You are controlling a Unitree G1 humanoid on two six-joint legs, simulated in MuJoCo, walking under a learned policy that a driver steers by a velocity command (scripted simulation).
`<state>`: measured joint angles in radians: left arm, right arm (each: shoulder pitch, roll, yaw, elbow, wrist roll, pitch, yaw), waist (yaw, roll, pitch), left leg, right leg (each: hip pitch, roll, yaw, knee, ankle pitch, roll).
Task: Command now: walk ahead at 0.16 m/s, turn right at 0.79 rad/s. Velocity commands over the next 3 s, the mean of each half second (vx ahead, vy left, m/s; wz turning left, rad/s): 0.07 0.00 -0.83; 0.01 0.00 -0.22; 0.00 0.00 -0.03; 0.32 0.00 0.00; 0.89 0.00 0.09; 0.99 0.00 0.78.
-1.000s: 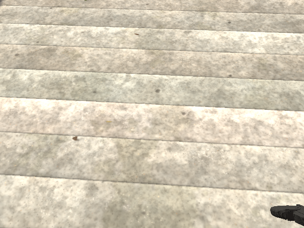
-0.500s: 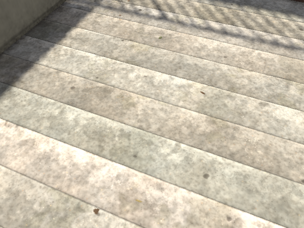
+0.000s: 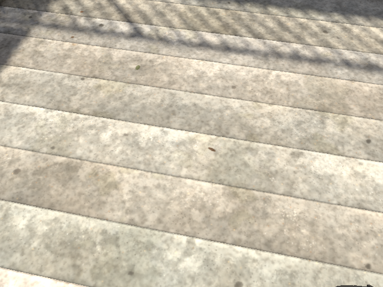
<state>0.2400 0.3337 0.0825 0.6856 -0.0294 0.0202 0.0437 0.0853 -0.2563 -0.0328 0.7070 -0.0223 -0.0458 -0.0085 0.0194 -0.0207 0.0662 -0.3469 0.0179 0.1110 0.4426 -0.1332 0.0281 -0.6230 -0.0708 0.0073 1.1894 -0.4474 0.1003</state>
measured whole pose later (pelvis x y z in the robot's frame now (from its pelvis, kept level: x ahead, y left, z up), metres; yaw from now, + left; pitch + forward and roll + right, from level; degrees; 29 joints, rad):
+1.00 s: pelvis +0.13 -0.02 +0.00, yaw -30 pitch +0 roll +0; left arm 0.20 0.25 0.05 0.67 0.01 0.04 0.02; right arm 0.14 -0.23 -0.04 0.78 -0.01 -0.01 0.00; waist -0.02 0.00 0.03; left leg -0.28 0.01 -0.01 0.52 -0.25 -0.02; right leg -0.20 0.00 0.07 0.51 -0.30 0.02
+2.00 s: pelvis +0.21 -0.02 -0.01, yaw -30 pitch +2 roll +0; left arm 0.29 0.26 0.07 0.89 0.03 -0.05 -0.01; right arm 0.30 -0.24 -0.06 1.00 -0.04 -0.08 0.02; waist -0.04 -0.05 -0.03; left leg -0.27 -0.01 0.08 0.57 -0.34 0.04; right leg -0.40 0.00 0.09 1.07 -0.35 -0.11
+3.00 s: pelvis +0.94 -0.38 -0.02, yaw -1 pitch -1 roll +1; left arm 0.11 0.20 0.00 0.73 0.06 -0.10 0.00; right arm 0.39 -0.30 -0.08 0.92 -0.02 -0.02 0.00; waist -0.04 0.01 0.05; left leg -0.26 -0.23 0.04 0.55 -0.27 0.22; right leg -0.50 -0.08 0.11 1.38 -0.35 0.03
